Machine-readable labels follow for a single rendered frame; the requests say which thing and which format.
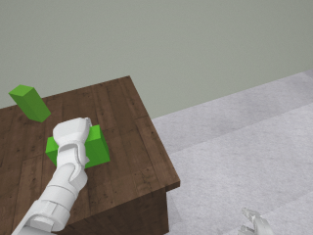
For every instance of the left robot forearm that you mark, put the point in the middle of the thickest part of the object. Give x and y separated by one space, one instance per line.
51 211

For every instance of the left robot hand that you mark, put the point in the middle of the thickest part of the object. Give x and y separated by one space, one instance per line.
76 129

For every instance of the table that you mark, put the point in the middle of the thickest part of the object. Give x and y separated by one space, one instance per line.
125 196

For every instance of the right robot hand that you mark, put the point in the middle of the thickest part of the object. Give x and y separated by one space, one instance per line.
260 225

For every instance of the left robot upper arm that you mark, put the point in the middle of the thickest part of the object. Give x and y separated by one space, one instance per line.
29 230

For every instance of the sponge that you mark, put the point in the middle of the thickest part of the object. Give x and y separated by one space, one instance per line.
96 148

